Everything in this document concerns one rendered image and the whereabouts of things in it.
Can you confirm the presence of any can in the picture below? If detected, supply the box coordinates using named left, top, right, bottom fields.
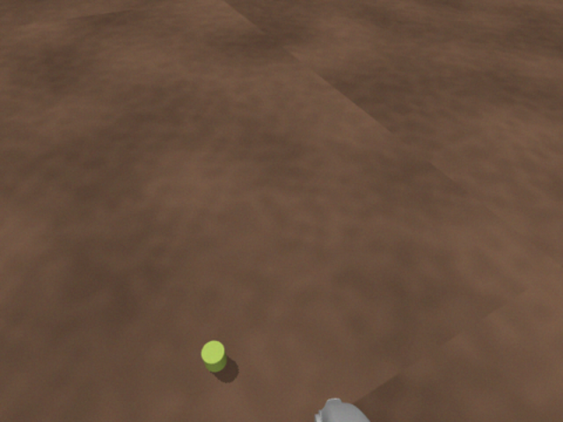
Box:
left=201, top=341, right=227, bottom=372

